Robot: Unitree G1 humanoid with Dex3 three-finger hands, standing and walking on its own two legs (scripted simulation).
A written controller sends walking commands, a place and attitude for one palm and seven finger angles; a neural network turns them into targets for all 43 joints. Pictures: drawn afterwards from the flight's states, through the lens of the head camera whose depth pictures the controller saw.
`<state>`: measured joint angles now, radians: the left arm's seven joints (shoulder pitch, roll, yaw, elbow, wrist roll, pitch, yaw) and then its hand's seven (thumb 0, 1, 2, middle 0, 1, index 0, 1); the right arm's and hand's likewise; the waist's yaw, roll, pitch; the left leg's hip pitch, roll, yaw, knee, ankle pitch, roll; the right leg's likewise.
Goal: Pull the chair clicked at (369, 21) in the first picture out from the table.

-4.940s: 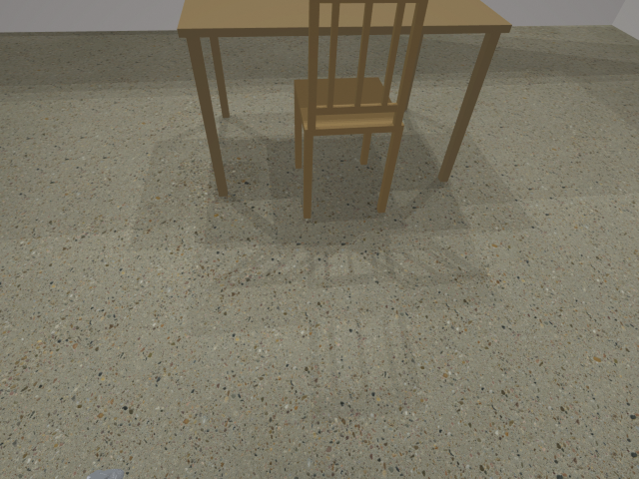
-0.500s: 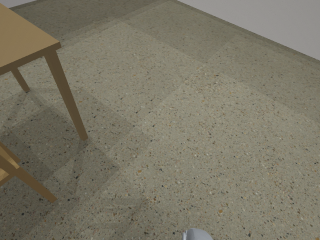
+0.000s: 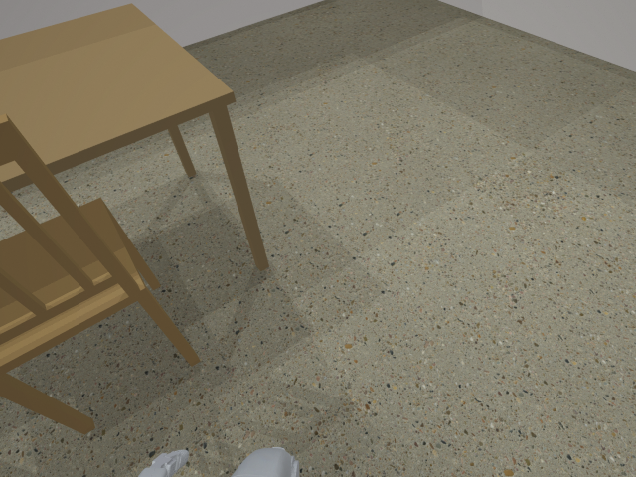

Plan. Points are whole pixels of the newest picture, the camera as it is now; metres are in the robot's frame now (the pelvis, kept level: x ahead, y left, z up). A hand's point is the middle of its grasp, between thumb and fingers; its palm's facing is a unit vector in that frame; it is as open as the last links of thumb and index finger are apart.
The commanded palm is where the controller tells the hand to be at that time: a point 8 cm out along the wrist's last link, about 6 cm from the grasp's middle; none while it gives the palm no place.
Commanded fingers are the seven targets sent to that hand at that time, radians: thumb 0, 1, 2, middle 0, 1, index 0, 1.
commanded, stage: turn to face it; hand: left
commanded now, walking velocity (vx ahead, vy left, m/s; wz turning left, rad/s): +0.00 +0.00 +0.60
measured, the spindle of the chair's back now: out of the picture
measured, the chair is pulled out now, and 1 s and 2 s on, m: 0.00 0.00 0.00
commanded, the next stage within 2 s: take the last steps up to it in 0.90 s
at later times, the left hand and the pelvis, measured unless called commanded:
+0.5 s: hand out of the picture -0.03 +0.29 -0.17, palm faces +0.34 -0.90 -0.27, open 7.4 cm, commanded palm none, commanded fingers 0.00 0.90 0.90 -0.20 -0.30 -0.20 -0.30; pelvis -0.02 +0.05 +0.00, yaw +17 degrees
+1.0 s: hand out of the picture -0.03 +0.21 -0.14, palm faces +0.49 -0.83 -0.27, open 7.4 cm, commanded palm none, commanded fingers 0.00 0.90 0.90 -0.20 -0.30 -0.20 -0.30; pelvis -0.01 +0.00 +0.00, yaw +30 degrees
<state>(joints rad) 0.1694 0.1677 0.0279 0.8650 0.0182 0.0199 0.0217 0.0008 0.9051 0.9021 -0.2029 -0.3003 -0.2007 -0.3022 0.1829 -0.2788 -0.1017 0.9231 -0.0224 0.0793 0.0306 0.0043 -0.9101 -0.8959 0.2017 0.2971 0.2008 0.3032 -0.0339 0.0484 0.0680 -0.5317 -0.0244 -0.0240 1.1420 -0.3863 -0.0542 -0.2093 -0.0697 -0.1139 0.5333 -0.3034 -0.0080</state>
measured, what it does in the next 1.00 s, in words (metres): steps on the spot, turning left: left foot, then right foot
